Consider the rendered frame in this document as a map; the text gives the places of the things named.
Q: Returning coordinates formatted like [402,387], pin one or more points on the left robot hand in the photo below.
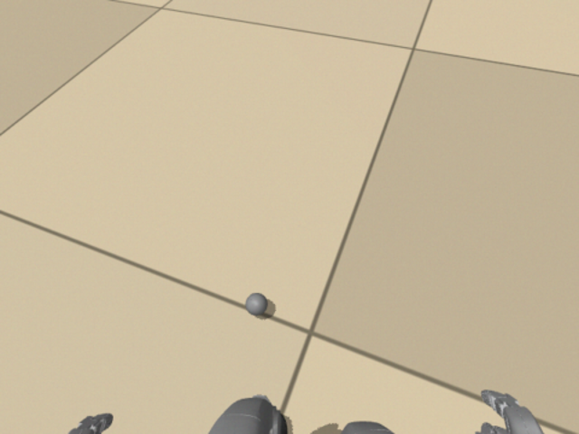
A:
[93,425]

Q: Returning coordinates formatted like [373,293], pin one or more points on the ball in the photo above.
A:
[256,304]

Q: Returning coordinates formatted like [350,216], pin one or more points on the right robot hand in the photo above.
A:
[518,420]

